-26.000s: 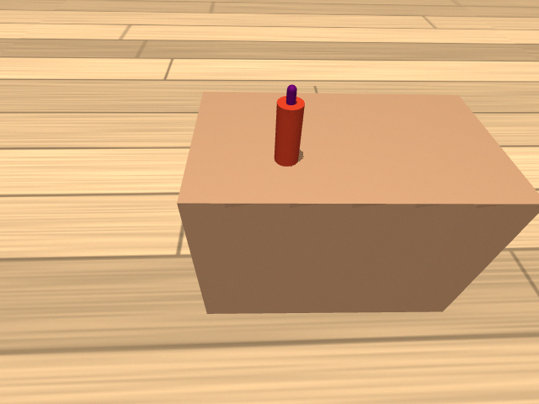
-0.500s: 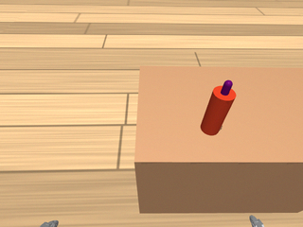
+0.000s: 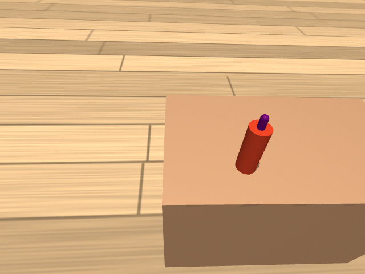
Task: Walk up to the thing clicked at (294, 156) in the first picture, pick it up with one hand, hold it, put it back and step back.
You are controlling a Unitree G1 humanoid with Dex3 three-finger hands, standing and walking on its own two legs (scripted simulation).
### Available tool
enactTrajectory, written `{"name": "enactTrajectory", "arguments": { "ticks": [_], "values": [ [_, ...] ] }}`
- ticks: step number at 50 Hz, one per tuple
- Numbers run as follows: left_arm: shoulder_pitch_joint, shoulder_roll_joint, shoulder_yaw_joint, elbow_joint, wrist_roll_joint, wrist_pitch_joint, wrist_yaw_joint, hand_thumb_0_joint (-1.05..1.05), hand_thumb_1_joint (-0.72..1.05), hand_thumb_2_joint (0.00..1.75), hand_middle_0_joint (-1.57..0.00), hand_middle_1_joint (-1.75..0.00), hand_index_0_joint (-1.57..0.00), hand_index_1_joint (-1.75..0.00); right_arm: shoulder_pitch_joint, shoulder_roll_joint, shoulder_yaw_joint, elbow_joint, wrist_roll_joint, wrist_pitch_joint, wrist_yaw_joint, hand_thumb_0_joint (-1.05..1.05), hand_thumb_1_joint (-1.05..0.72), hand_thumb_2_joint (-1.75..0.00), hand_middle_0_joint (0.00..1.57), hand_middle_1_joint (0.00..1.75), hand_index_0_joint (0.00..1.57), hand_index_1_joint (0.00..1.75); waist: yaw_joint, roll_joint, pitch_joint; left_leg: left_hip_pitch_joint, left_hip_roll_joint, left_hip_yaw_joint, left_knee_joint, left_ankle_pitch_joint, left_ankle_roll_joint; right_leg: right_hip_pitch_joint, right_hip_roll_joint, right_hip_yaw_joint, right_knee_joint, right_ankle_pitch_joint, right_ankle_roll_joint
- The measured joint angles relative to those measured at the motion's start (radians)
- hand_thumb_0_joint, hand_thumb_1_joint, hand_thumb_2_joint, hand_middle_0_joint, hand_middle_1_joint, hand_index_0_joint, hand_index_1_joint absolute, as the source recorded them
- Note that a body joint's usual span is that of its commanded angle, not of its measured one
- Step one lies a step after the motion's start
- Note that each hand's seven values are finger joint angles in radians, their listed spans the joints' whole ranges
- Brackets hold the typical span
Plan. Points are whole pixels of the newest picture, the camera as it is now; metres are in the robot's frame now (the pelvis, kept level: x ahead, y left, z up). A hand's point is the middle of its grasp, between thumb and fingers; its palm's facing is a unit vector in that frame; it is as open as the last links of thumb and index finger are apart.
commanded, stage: stand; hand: right
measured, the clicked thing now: (254, 143) +0.50 -0.22 -0.01
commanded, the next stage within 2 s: none
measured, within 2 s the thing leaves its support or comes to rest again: neither
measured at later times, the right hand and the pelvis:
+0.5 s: hand out of the picture +0.05 -0.25 -0.16, palm faces +0.00 +0.94 -0.34, open 7.4 cm; pelvis -0.01 +0.00 +0.01, yaw +0 degrees
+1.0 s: hand out of the picture +0.08 -0.25 -0.15, palm faces -0.01 +0.94 -0.34, open 7.4 cm; pelvis +0.01 +0.00 +0.01, yaw +0 degrees
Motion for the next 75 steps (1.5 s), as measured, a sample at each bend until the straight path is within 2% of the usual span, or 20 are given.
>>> {"name": "enactTrajectory", "arguments": {
  "ticks": [6, 14, 75],
  "values": [
    [-0.012, 0.005, 0.0, 0.032, 0.002, -0.004, -0.001, 0.01, 0.9, 0.9, -0.21, -0.3, -0.2, -0.3, -0.026, -0.008, -0.006, 0.026, 0.003, 0.004, 0.005, 0.01, -0.77, -0.87, 0.2, 0.3, 0.21, 0.29, -0.003, 0.004, 0.001, 0.017, -0.001, -0.002, -0.042, 0.029, -0.001, 0.017, 0.0, -0.003, -0.039, 0.027, 0.0],
    [-0.014, 0.01, 0.002, 0.054, 0.002, -0.006, -0.003, 0.01, 0.9, 0.9, -0.21, -0.3, -0.2, -0.3, -0.039, -0.02, -0.009, 0.046, 0.004, 0.01, 0.009, 0.01, -0.88, -0.89, 0.2, 0.3, 0.21, 0.3, -0.004, 0.011, 0.004, 0.022, 0.0, -0.005, -0.068, 0.048, -0.002, 0.023, 0.001, -0.006, -0.065, 0.046, 0.0],
    [-0.049, 0.012, 0.005, 0.036, -0.008, -0.005, -0.005, 0.01, 0.9, 0.9, -0.21, -0.3, -0.2, -0.3, -0.082, -0.027, -0.003, 0.045, 0.013, 0.013, 0.014, 0.01, -0.9, -0.9, 0.2, 0.3, 0.21, 0.3, -0.008, 0.01, 0.012, 0.058, -0.003, -0.003, -0.114, 0.036, -0.005, 0.062, -0.003, -0.008, -0.12, 0.038, 0.001]
  ]
}}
